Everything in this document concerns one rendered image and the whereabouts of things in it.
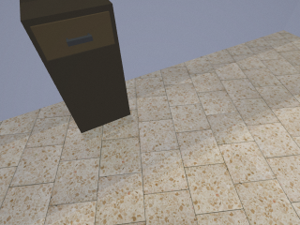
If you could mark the drawer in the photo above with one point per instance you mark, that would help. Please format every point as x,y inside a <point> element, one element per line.
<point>51,36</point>

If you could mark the handle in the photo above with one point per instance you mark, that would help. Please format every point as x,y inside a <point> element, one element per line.
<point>79,40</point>

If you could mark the cabinet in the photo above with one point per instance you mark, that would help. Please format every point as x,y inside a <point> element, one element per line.
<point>91,83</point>

